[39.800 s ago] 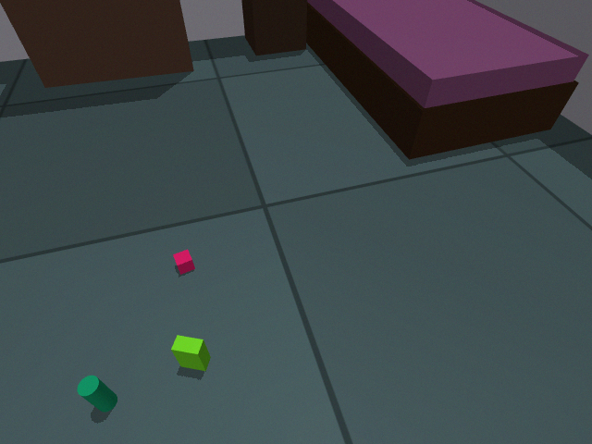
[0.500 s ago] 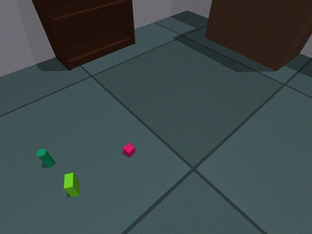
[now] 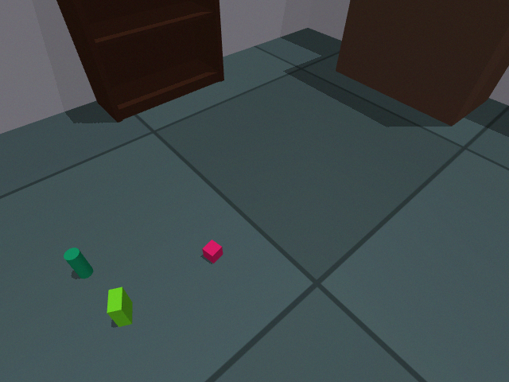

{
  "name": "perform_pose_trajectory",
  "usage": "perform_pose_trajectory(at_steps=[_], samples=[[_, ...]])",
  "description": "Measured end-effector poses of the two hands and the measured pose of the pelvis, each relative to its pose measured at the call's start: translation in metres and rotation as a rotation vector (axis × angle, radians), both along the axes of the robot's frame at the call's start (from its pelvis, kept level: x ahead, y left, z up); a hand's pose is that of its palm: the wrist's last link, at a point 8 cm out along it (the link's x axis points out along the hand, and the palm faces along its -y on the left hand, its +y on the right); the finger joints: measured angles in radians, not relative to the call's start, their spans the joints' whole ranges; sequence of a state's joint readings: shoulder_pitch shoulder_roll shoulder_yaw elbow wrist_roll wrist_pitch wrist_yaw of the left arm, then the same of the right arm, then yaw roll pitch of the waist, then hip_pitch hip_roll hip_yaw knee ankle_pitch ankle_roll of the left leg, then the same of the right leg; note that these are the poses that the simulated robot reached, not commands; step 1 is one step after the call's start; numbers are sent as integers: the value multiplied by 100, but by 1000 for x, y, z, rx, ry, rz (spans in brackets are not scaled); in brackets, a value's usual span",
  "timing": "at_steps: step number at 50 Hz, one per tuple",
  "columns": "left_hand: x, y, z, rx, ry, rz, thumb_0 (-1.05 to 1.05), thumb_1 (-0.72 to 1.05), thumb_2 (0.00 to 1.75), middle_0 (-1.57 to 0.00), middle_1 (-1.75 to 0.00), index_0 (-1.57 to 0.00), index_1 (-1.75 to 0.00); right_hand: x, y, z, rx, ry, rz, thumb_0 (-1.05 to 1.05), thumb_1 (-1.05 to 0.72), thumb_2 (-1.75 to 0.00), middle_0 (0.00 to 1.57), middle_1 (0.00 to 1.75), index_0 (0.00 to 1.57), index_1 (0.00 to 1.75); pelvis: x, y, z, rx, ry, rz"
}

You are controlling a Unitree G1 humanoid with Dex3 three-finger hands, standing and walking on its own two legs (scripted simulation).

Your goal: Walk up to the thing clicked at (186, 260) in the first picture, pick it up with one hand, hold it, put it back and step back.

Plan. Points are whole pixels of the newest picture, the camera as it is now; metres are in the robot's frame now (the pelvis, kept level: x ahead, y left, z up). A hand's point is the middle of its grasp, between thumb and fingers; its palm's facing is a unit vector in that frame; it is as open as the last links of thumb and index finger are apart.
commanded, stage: stand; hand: left
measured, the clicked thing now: (212, 251) +0.82 +0.21 -0.75
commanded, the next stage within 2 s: walk up in 0.84 s
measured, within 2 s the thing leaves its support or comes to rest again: neither
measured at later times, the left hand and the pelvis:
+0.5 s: hand out of the picture +0.07 +0.24 -0.15, palm faces -0.04 -0.93 -0.36, open 7.4 cm; pelvis -0.01 -0.01 +0.00, yaw -1 degrees
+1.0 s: hand out of the picture +0.07 +0.26 -0.15, palm faces +0.03 -0.94 -0.35, open 7.3 cm; pelvis +0.01 +0.00 +0.00, yaw +1 degrees
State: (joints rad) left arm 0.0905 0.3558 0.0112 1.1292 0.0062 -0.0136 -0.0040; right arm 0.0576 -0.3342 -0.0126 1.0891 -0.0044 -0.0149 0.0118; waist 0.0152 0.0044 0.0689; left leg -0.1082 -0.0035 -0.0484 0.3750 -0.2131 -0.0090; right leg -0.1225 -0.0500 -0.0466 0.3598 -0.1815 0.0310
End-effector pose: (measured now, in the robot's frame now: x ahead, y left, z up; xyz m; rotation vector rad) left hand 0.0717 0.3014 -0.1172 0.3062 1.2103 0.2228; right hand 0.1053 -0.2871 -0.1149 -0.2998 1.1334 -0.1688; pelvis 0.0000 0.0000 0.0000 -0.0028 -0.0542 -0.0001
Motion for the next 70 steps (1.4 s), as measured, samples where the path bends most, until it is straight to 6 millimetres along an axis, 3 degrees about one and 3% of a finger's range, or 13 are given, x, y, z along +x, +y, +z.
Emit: perform_pose_trajectory(at_steps=[12, 20, 28, 45, 49, 55, 58, 60, 65, 70], samples=[[-16, -11, -1, -6, 40, -15, 0, 91, 90, -20, -30, -20, -30, -37, -16, -4, -9, 83, -34, 1, -91, -89, 20, 30, 21, 30, -7, -8, 2, 2, 2, -5], [-14, -14, 2, 2, 35, -28, 0, 91, 90, -20, -30, -20, -30, -59, -22, -8, -8, 123, -53, 1, -91, -89, 20, 30, 21, 30, -9, -11, 2, 3, 4, -8], [-8, -16, 5, 10, 20, -38, 0, 91, 90, -20, -30, -20, -30, -67, -25, -10, -4, 136, -57, 1, -91, -89, 20, 30, 21, 30, -9, -15, 2, 3, 6, -10], [-3, -18, 4, -10, -8, -29, 0, 91, 90, -20, -30, -21, -30, -58, -30, -6, -6, 118, -40, 0, -91, -89, 20, 30, 21, 30, -2, -16, 1, -6, 12, -6], [-12, -1, 7, -3, -33, 10, 0, 91, 89, -21, -30, -21, -30, -48, -33, 1, -36, 130, -14, 1, -91, -89, 20, 30, 21, 30, 8, -7, 1, -5, 16, 11], [-29, 45, -3, 15, 56, 43, 0, 90, 89, -21, -30, -21, -30, -15, -22, 11, -87, 92, 5, 1, -91, -89, 20, 30, 21, 30, 31, 22, -7, -33, 4, 14], [-19, 71, -19, 28, 98, 34, 0, 90, 90, -20, -30, -21, -30, -6, -10, 10, -123, 45, -17, 0, -91, -89, 20, 30, 21, 30, 46, 39, -20, -15, -8, 7], [-3, 79, -23, 30, 108, 23, 1, 91, 90, -20, -30, -20, -30, -9, -1, 10, -129, 42, -46, 0, -91, -89, 20, 30, 21, 30, 57, 46, -21, -5, -10, 1], [49, 79, -14, 0, 53, -28, 1, 91, 90, -20, -30, -20, -29, -11, 18, 16, -101, 90, -88, 0, -91, -89, 20, 30, 21, 30, 86, 54, -9, -4, -14, -7], [100, 76, -3, -6, 35, -78, 0, 91, 90, -20, -30, -20, -29, 6, 27, 15, -70, 95, -105, 1, -90, -89, 20, 30, 21, 30, 120, 55, -5, 7, -11, -25]])
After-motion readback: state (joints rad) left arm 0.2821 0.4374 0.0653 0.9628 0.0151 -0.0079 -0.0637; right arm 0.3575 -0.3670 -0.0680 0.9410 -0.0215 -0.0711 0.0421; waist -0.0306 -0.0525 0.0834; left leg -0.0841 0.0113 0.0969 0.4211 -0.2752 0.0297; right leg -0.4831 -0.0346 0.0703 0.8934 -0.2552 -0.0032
